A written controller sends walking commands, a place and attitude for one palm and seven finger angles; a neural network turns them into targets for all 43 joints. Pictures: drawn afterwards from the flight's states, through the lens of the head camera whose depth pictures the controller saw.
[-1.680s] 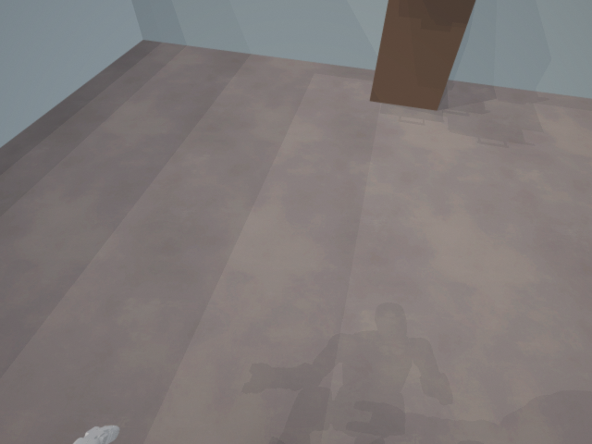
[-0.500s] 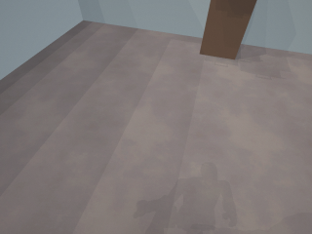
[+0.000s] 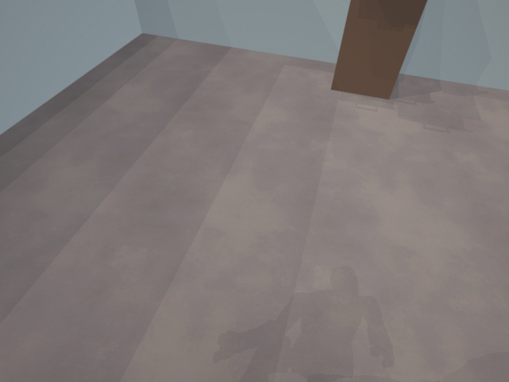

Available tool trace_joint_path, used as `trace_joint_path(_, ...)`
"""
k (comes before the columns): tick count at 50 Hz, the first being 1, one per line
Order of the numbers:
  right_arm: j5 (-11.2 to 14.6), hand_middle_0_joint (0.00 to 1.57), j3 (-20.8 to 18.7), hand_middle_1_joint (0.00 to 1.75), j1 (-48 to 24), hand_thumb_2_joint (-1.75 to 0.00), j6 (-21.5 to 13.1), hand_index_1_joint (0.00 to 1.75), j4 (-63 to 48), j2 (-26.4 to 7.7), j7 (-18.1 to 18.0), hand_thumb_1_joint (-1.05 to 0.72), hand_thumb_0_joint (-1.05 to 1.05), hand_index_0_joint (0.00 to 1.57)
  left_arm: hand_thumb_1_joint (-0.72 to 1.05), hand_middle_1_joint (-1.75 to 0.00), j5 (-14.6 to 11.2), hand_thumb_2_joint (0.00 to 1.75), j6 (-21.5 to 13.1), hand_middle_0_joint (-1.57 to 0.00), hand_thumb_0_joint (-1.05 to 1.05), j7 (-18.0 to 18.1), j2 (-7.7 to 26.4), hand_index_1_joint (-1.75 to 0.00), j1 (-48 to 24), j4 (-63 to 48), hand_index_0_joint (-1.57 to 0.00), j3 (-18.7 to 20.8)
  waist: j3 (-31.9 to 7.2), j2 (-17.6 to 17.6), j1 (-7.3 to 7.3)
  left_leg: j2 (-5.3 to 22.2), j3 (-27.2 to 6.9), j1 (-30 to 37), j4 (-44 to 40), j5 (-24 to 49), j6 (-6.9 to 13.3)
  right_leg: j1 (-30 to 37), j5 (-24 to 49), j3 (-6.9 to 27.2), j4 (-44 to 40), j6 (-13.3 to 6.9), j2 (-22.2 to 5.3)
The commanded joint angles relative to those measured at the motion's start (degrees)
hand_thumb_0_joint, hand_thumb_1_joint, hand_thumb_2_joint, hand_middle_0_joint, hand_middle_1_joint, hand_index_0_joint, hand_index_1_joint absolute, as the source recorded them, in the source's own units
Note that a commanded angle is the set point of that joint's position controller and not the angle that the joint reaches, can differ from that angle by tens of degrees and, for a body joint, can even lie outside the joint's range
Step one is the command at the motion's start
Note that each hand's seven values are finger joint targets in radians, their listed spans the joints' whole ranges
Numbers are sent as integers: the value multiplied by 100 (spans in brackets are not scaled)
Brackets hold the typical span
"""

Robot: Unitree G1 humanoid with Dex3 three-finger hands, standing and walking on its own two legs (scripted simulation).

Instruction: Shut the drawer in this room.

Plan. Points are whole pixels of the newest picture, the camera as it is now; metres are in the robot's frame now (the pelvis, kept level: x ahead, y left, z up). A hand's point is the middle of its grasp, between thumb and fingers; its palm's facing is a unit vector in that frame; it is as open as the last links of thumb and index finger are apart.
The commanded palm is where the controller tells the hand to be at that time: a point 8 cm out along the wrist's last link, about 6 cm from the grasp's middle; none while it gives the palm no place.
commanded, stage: stand and wait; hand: left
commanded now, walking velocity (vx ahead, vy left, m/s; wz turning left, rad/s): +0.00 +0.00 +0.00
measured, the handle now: out of the picture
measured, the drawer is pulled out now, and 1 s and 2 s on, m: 0.17 0.17 0.17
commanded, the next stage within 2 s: turn or walk to find it in 0.04 s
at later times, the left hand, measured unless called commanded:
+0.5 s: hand out of the picture +0.07 +0.22 -0.16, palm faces +0.01 -0.96 -0.29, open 7.4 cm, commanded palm none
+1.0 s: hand out of the picture +0.09 +0.24 -0.15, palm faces +0.01 -0.94 -0.35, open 7.4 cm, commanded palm none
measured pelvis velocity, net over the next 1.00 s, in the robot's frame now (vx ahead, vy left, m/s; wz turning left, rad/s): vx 0.02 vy -0.01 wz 0.01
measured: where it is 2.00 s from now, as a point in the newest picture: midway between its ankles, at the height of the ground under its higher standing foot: outside the picture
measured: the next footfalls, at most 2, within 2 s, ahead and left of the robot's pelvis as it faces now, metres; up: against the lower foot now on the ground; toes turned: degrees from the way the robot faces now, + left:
right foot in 1.80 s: +0.03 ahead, -0.12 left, +0.00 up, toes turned +12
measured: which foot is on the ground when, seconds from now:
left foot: down 0.00-1.00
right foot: down 0.00-1.00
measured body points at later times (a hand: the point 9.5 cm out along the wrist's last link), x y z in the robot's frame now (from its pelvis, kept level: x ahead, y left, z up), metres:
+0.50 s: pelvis +0.01 -0.01 +0.00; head +0.03 -0.01 +0.45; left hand +0.07 +0.27 -0.14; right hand +0.10 -0.27 -0.15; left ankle +0.01 +0.12 -0.74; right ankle +0.01 -0.12 -0.74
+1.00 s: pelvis +0.02 -0.01 +0.00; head +0.03 -0.01 +0.45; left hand +0.09 +0.29 -0.13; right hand +0.11 -0.31 -0.13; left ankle +0.01 +0.12 -0.74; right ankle +0.01 -0.12 -0.74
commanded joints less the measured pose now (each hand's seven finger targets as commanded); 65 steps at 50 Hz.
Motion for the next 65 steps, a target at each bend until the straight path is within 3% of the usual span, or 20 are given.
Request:
trace_joint_path(1, -4, 20, -214, 30, -281, -90, -121, 30, -398, -1161, -80, -90, 0, 20, 90, -30, 4, 90, -131, -20, 0, 35, 1164, -30, -268, -361, -20, 192, -198, 23, -62, 689, -627, -88, -520, 249, 184, 38, -126, 617, -533, -199, -577)
trace_joint_path(4, -12, 20, -206, 30, -319, -90, -113, 30, -427, -1223, -63, -90, 0, 20, 90, -30, -5, 90, -119, -20, 0, 34, 1246, -30, -344, -407, -20, 211, -256, 44, -45, 692, -661, -178, -450, 494, 191, 173, 52, 537, -422, -191, -622)
trace_joint_path(8, -35, 20, -122, 30, -167, -90, -2, 30, -524, -827, -48, -90, 0, 20, 90, -30, -13, 90, -2, -20, 0, 80, 902, -30, -147, -455, -20, 167, -343, -16, -16, 626, -610, -431, -114, 833, 122, 217, 308, 453, -158, -131, -714)
trace_joint_path(13, -21, 20, -148, 30, -142, -90, -28, 30, -547, -947, -61, -90, 0, 20, 90, -30, -16, 90, -48, -20, 0, 80, 1015, -30, -262, -571, -20, 173, -568, -11, -40, 640, -647, -207, -26, 1212, 133, 281, 670, 415, -43, -175, -699)
trace_joint_path(24, -1, 20, -175, 30, -224, -90, -74, 30, -426, -953, -90, -90, 0, 20, 90, -30, -20, 90, -109, -20, 0, 78, 1000, -30, -319, -489, -20, 186, -313, -14, -53, 637, -633, -56, -248, 901, 130, 207, 335, 458, -335, -181, -628)
trace_joint_path(30, 4, 20, -186, 30, -237, -90, -116, 30, -391, -1007, -108, -90, 0, 20, 90, -30, -21, 90, -146, -20, 0, 68, 1047, -30, -285, -449, -20, 212, -486, -12, -51, 665, -592, 108, -269, 1097, 130, 385, 654, 467, -384, -203, -651)
trace_joint_path(53, 0, 20, -135, 30, -404, -90, -126, 30, -402, -1291, -116, -90, 0, 20, 90, -30, -28, 90, -124, -20, 0, 28, 1300, -30, -477, -390, -20, 216, -322, 15, -35, 723, -566, 202, -496, 1164, 124, 485, 813, 460, -552, -197, -641)
trace_joint_path(57, -19, 20, -79, 30, -186, -90, -2, 30, -454, -830, -90, -90, 0, 20, 90, -30, -35, 90, 21, -20, 0, 92, 886, -30, -268, -445, -20, 185, -303, 76, -12, 673, -580, -182, -202, 1326, 76, 487, 767, 266, -188, -91, -685)
trace_joint_path(59, -35, 20, -53, 30, -40, -90, 74, 30, -507, -596, -80, -90, 0, 20, 90, -30, -34, 90, 92, -20, 0, 125, 687, -30, -105, -481, -20, 166, -289, -10, 6, 625, -581, -466, -1, 1360, 41, 477, 790, 220, -44, -66, -750)
trace_joint_path(61, -37, 20, -93, 30, 45, -90, 123, 30, -604, -572, -75, -90, 0, 20, 90, -30, -25, 90, 117, -20, 0, 145, 725, -30, -14, -567, -20, 208, -376, -106, 15, 552, -575, -689, 276, 1383, 34, 540, 864, 224, 68, -117, -880)
trace_joint_path(63, -39, 20, -144, 30, 129, -90, 166, 30, -717, -521, -81, -90, 0, 20, 90, -30, -15, 90, 124, -20, 0, 168, 804, -30, 48, -707, -20, 266, -486, -456, 25, 414, -367, -850, 825, 1204, -14, 539, 1039, 382, 19, -328, -1266)
trace_joint_path(65, -39, 20, -215, 30, 243, -90, 217, 30, -811, -416, -85, -90, 0, 20, 90, -30, 11, 90, 128, -20, 0, 186, 841, -30, 22, -858, -20, 305, -433, -869, -10, 280, -91, -951, 1507, 191, -79, 299, 1261, 515, -70, -659, -1697)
